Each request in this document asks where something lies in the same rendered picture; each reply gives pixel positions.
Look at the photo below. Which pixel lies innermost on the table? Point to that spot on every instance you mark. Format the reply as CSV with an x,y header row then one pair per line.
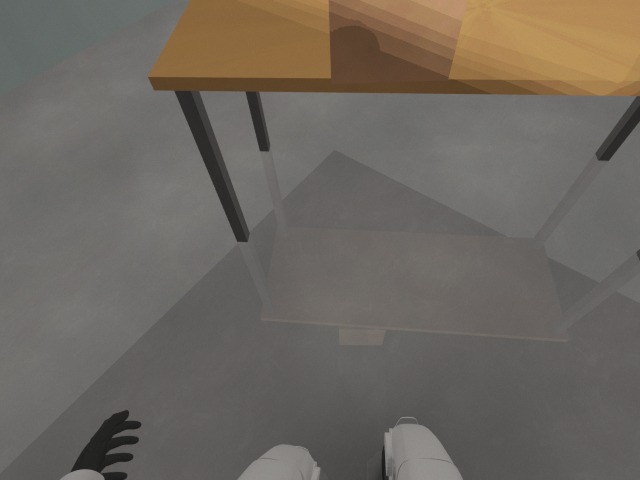
x,y
508,47

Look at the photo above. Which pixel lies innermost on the robot thigh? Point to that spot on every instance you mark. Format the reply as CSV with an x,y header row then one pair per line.
x,y
413,452
283,462

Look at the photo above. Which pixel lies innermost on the robot right thigh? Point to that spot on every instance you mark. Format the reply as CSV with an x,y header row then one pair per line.
x,y
413,452

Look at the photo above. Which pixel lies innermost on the carton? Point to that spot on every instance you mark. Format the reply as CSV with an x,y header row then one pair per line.
x,y
376,41

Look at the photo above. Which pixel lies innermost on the robot left thigh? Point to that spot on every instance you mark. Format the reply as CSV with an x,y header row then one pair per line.
x,y
283,462

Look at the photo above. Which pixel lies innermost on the robot left hand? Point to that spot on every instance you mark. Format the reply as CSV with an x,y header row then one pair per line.
x,y
93,456

